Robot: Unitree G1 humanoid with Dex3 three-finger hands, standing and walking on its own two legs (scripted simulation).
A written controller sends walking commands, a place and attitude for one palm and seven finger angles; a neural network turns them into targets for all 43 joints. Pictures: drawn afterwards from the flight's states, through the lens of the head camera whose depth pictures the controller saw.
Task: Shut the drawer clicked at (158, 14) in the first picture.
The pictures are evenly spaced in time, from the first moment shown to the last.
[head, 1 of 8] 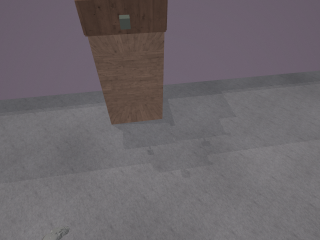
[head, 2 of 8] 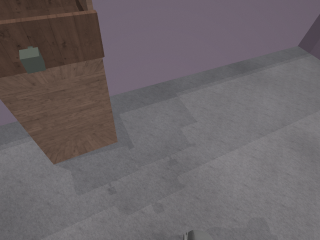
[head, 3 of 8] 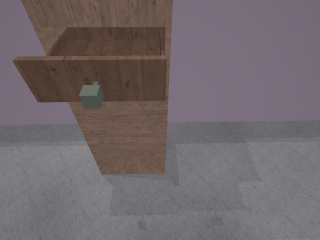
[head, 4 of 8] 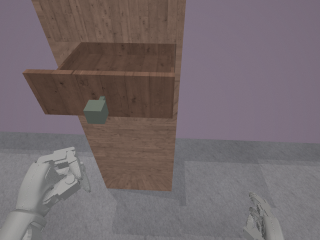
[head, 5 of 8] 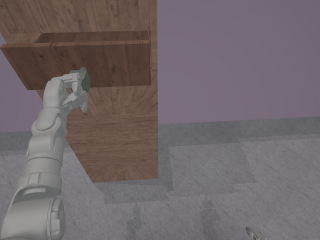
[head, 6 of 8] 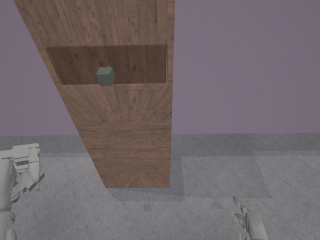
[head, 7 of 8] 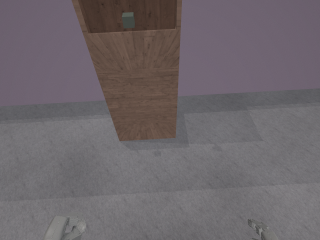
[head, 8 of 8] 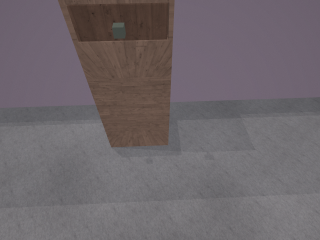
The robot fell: no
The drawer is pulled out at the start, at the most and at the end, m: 0.19 0.19 0.00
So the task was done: yes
